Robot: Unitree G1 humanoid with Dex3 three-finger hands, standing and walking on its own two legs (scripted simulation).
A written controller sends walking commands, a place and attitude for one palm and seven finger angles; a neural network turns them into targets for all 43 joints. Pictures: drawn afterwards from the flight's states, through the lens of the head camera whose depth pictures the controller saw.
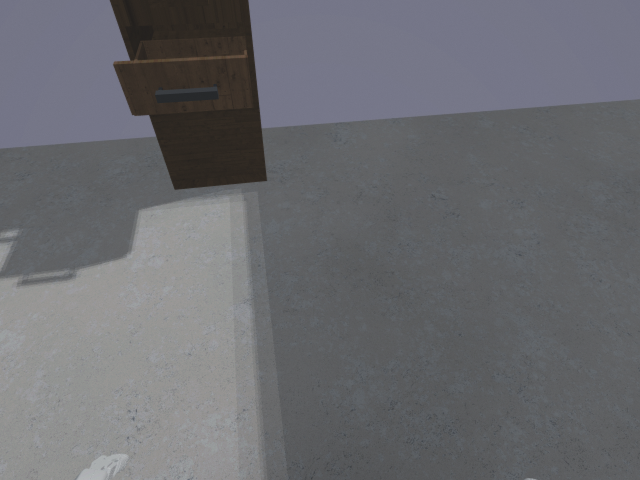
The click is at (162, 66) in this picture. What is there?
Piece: drawer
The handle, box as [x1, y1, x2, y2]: [155, 84, 218, 102]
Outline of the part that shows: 218,98 216,84 213,84 212,87 172,90 163,90 161,87 159,87 155,92 157,102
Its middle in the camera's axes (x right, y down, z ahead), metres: -0.41 -0.45 +1.19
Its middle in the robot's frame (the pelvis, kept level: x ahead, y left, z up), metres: +1.17 +0.47 -0.13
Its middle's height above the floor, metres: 0.64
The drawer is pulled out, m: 0.28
